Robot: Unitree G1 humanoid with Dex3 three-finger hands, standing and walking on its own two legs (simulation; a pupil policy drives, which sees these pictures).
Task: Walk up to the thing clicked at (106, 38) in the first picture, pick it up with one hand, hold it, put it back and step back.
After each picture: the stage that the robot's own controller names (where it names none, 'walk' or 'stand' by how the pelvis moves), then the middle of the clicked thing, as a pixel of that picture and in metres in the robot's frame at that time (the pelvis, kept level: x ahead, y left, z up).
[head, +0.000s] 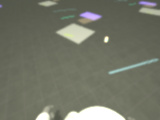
stand; (106, 39) +1.95 -0.40 -0.72
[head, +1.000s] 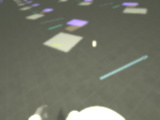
walk; (94, 43) +1.84 +0.07 -0.69
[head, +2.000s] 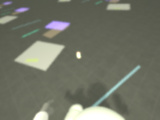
walk; (78, 55) +1.24 +0.34 -0.71
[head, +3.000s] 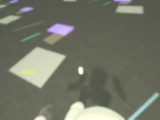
walk; (80, 70) +0.83 +0.25 -0.72
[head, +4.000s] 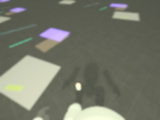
walk; (78, 86) +0.54 +0.20 -0.71
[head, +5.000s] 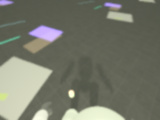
stand; (71, 93) +0.40 +0.21 -0.71
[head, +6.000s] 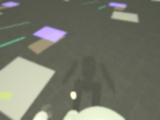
stand; (73, 95) +0.39 +0.20 -0.71
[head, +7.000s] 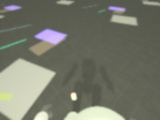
stand; (73, 96) +0.40 +0.20 -0.72
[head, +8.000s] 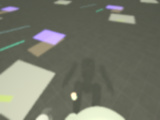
stand; (74, 96) +0.40 +0.20 -0.73
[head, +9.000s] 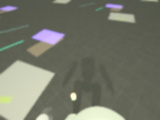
stand; (73, 96) +0.39 +0.21 -0.73
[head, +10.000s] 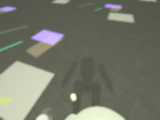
stand; (73, 97) +0.38 +0.21 -0.73
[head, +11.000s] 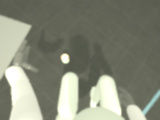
go down; (65, 58) +0.47 +0.22 -0.37
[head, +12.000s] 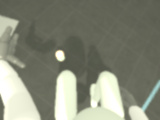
go down; (60, 56) +0.47 +0.24 -0.31
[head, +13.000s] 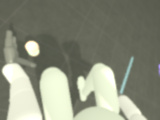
close in; (33, 49) +0.46 +0.28 -0.23
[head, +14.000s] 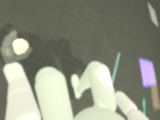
close; (20, 47) +0.45 +0.29 -0.23
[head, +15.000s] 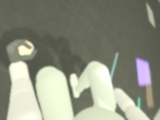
lift; (25, 49) +0.43 +0.27 -0.24
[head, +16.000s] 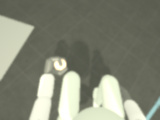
lift; (60, 66) +0.33 +0.23 -0.08
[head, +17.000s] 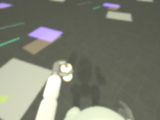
hold; (66, 72) +0.33 +0.17 +0.04
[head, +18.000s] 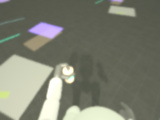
hold; (68, 74) +0.33 +0.17 -0.01
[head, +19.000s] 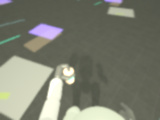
hold; (69, 75) +0.33 +0.16 -0.01
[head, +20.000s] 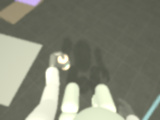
crouch; (64, 62) +0.41 +0.19 -0.08
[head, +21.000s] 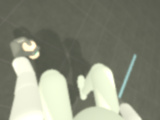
lower; (31, 50) +0.45 +0.27 -0.22
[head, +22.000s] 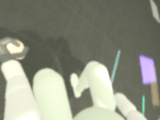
lower; (17, 50) +0.43 +0.30 -0.23
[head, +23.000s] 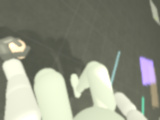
lower; (19, 49) +0.44 +0.29 -0.24
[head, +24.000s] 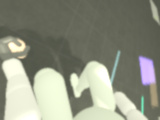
lower; (18, 49) +0.44 +0.29 -0.24
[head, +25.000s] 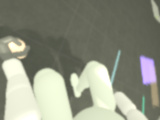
rest; (18, 49) +0.44 +0.29 -0.24
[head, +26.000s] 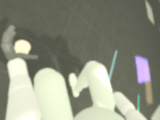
withdraw; (21, 49) +0.44 +0.27 -0.24
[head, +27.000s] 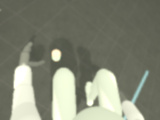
stand; (56, 55) +0.45 +0.24 -0.28
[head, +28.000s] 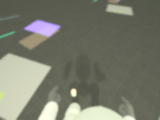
stand; (73, 92) +0.39 +0.16 -0.64
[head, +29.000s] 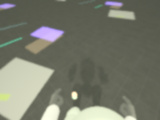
stand; (74, 95) +0.39 +0.18 -0.67
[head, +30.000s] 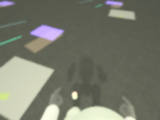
stand; (74, 95) +0.38 +0.17 -0.67
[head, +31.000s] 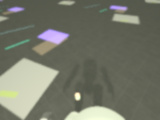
stand; (77, 96) +0.41 +0.16 -0.72
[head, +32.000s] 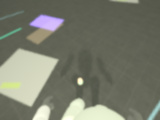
walk; (80, 81) +0.49 +0.14 -0.70
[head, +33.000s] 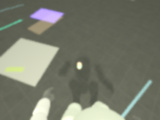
walk; (79, 65) +0.75 +0.15 -0.69
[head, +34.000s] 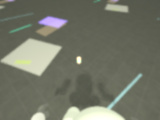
stand; (78, 60) +1.03 +0.22 -0.70
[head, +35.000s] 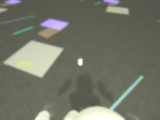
stand; (80, 62) +1.03 +0.19 -0.72
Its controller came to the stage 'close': yes
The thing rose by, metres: 0.71
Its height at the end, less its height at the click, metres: +0.00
